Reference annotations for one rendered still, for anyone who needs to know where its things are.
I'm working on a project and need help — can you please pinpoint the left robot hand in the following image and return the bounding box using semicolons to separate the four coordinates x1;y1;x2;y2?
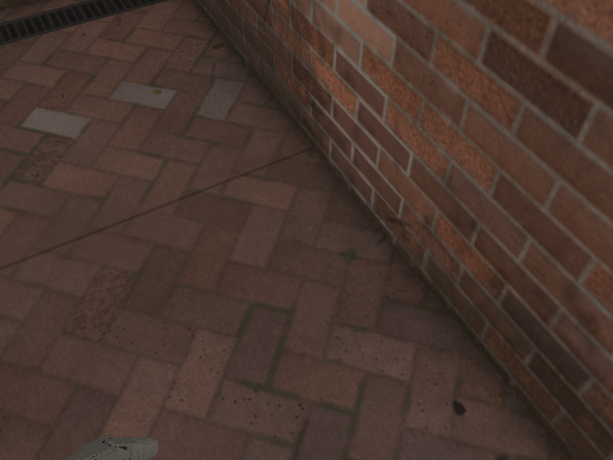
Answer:
67;435;158;460

